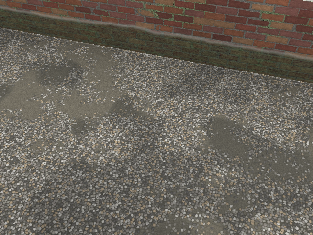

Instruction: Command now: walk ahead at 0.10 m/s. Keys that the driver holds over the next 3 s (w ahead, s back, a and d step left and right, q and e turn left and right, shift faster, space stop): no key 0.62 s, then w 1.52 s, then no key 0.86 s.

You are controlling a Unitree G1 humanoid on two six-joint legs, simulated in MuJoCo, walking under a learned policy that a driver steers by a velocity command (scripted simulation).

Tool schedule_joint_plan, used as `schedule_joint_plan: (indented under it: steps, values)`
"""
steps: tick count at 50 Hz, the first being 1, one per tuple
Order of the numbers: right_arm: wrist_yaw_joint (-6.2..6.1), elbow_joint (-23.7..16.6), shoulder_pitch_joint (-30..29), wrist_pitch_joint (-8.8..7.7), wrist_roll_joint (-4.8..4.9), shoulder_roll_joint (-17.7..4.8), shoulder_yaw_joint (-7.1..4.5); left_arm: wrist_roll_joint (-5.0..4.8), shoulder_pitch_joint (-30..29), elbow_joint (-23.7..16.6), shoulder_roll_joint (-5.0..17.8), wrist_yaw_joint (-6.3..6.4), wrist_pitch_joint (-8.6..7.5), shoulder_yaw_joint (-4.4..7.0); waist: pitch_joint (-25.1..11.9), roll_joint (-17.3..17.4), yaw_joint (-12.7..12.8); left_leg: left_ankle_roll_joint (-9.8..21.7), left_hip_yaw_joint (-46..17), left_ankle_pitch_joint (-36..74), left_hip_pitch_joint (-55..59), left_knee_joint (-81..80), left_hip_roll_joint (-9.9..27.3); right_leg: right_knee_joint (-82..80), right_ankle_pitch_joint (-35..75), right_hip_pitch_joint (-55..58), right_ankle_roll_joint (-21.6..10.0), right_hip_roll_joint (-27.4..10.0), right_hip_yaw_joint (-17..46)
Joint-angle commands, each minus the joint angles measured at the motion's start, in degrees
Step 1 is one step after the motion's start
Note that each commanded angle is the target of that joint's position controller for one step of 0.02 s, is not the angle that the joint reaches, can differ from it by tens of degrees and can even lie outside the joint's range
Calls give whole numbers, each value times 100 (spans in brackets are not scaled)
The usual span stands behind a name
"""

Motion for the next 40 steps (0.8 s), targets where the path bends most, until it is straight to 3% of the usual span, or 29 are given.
schedule_joint_plan:
  steps: [1, 7, 8, 9, 10, 11, 15, 22, 23, 27, 28, 32, 33, 34, 35, 36, 37, 38, 40]
  values:
    - [-84, -307, -244, -94, 90, -566, -162, -78, 6, -252, 507, 20, -101, 175, -403, -13, 116, 154, -664, 1200, 191, -437, 583, -416, 1245, 252, -76, -382, 397]
    - [-176, -300, -266, -29, 66, -590, -180, -85, -30, -208, 488, 30, -150, 173, -237, -37, 46, 141, -620, 1184, 138, -428, 594, -454, 1582, 33, -136, -418, 413]
    - [-65, -268, -182, -50, -26, -539, -190, -4, -88, -311, 477, 11, -118, 160, -163, -20, -55, 179, -611, 1610, 286, -577, 682, -527, 2298, -100, -155, -586, 527]
    - [-32, -214, -92, -71, -14, -585, -214, -5, -59, -296, 566, 9, -102, 192, -255, -34, -40, 184, -580, 1730, 346, -529, 672, -530, 2395, 16, -150, -570, 513]
    - [-76, -88, 306, -39, -84, -734, -105, 30, 585, -80, 883, 107, -92, 256, -272, -269, 245, 386, -834, 1583, 212, -599, 596, -627, 1849, 431, -288, -354, 508]
    - [-28, -133, 267, -86, -84, -677, -91, 50, 539, -108, 853, 99, -69, 219, -67, -223, 132, 437, -815, 1833, 328, -652, 740, -719, 2153, 218, -390, -468, 610]
    - [12, -168, 224, -142, -80, -808, -69, 41, 497, -135, 843, 110, -16, 177, -159, 61, 148, 372, -757, 1688, 315, -700, 724, -832, 1987, 374, -410, -457, 642]
    - [-30, -216, 344, -105, -93, -884, -18, 42, 712, -64, 967, 98, -23, 163, -42, 8, 125, 310, -712, 1419, 331, -758, 698, -985, 1789, 201, -395, -395, 639]
    - [-97, -160, 327, -67, -66, -966, -31, 21, 881, 51, 977, 142, -22, 193, -55, 96, 219, 250, -669, 1012, 170, -775, 590, -960, 1427, 317, -353, -315, 563]
    - [-156, -167, 353, -47, -68, -936, 3, 22, 1005, 151, 1011, 175, -36, 193, 145, -16, 190, 177, -627, 856, 72, -788, 555, -999, 1524, 130, -372, -308, 587]
    - [-99, -202, 433, -85, -92, -875, 27, 51, 865, 59, 1010, 139, -48, 158, 157, -77, 93, 229, -672, 1256, 245, -776, 658, -1027, 1986, 6, -413, -397, 675]
    - [-60, -163, 594, -110, -121, -918, 44, 65, 1052, 134, 1018, 123, -28, 136, -91, 10, 118, 245, -643, 1142, 340, -776, 658, -1076, 1709, 225, -418, -352, 664]
    - [-58, -160, 82, -60, 24, -746, -43, -40, 280, -114, 637, 37, -68, 78, -98, 284, -10, 93, -462, 1210, 350, -811, 707, -906, 2029, 31, -218, -552, 605]
    - [-159, -130, 173, -5, 81, -765, -22, -109, 538, 35, 719, 27, -104, 88, -531, 118, 110, 64, -480, 557, 378, -634, 614, -897, 918, 282, -147, -292, 480]
    - [-192, -112, 121, 37, 82, -763, -30, -110, 589, 72, 705, 24, -119, 89, -310, 49, 106, 71, -468, 354, 268, -611, 576, -893, 548, 81, -158, -231, 456]
    - [-207, -88, 102, 70, 54, -780, -36, -92, 623, 120, 715, 25, -123, 89, -124, 0, 108, 82, -449, 179, 129, -546, 541, -872, 302, -62, -184, -183, 434]
    - [-119, -210, -229, 57, -11, -665, -44, -52, 188, -107, 709, 32, -87, 101, 385, -102, 15, 96, -296, 743, -155, -328, 480, -690, 1295, -374, -232, -290, 525]
    - [-97, -186, -90, 34, -47, -661, -47, -31, 240, -129, 791, 38, -67, 130, 118, -177, 23, 108, -217, 654, -179, -222, 425, -546, 1488, -192, -285, -309, 521]
    - [-89, -204, -86, -7, -74, -626, -63, -36, 232, -199, 813, 54, -37, 149, 5, -182, 59, 111, -99, 624, -354, 3, 324, -292, 1865, -35, -383, -373, 557]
